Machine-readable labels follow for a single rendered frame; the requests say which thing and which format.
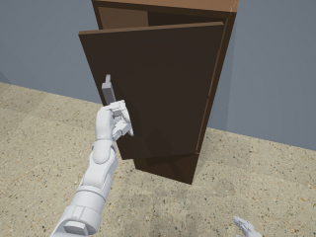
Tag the handle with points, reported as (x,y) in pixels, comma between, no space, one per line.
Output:
(108,92)

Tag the robot left forearm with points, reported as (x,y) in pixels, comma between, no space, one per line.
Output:
(83,215)

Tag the robot left hand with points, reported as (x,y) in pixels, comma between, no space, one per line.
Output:
(106,127)

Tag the robot right hand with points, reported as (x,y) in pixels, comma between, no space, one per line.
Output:
(246,227)

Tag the cupboard door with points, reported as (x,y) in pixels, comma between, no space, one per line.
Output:
(163,74)

